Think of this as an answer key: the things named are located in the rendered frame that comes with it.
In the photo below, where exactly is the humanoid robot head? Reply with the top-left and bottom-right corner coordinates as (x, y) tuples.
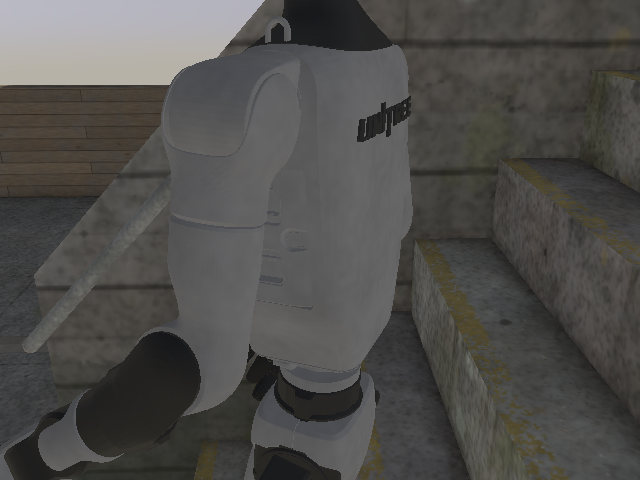
(245, 0), (392, 51)

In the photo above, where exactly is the humanoid robot torso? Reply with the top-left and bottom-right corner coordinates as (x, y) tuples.
(240, 16), (411, 480)

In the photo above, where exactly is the robot right upper arm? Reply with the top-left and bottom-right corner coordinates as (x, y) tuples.
(393, 44), (413, 240)

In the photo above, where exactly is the robot left upper arm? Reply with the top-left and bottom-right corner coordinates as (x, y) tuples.
(135, 51), (301, 417)

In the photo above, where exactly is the robot right hand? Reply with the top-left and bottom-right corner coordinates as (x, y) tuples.
(246, 344), (279, 401)

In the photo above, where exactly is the robot left forearm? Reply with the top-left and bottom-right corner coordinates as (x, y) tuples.
(0, 331), (201, 480)

